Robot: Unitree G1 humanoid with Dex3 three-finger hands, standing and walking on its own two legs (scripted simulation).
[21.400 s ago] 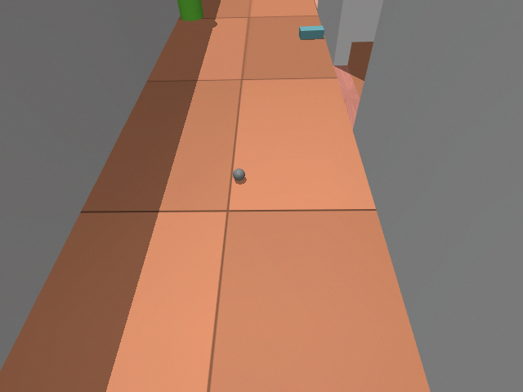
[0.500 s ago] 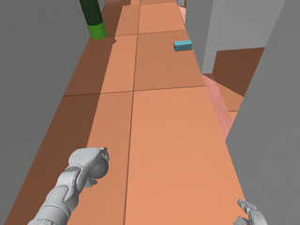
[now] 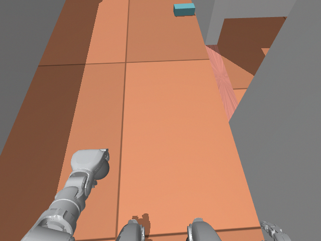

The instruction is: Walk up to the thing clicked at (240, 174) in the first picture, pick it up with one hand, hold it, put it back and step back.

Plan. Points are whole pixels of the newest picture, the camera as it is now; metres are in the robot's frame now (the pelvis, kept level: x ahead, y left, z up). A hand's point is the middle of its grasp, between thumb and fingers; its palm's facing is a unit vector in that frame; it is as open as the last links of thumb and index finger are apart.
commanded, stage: crouch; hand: left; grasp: from above
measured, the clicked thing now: (98, 168) +0.35 +0.21 -0.12
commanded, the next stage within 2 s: lower in 1.44 s
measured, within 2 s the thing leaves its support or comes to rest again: neither
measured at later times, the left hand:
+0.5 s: hand (112, 184) +0.36 +0.21 -0.35, palm faces -0.47 +0.01 -0.88, open 9.1 cm
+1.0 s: hand (117, 187) +0.38 +0.22 -0.47, palm faces -0.46 -0.02 -0.89, open 9.1 cm
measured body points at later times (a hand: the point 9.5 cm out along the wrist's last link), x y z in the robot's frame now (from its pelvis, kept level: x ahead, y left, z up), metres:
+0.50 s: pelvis -0.04 +0.01 -0.20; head +0.15 +0.02 +0.21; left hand +0.38 +0.21 -0.30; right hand +0.02 -0.26 -0.34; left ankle +0.03 +0.13 -0.66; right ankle +0.03 -0.14 -0.66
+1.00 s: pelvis -0.05 +0.00 -0.29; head +0.18 +0.03 +0.10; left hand +0.40 +0.21 -0.42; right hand +0.04 -0.28 -0.42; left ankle +0.03 +0.13 -0.66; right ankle +0.03 -0.14 -0.66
